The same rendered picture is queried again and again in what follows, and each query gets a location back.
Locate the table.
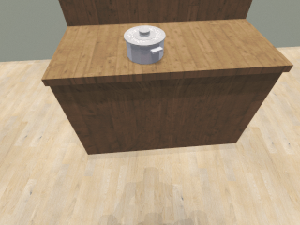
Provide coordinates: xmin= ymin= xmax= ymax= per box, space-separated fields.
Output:
xmin=41 ymin=0 xmax=293 ymax=155

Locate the knob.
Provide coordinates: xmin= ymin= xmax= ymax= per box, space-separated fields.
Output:
xmin=139 ymin=27 xmax=150 ymax=36

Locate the pot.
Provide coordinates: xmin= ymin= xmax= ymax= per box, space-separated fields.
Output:
xmin=126 ymin=40 xmax=164 ymax=65

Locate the lid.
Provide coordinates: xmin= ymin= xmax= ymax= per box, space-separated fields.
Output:
xmin=124 ymin=25 xmax=166 ymax=47

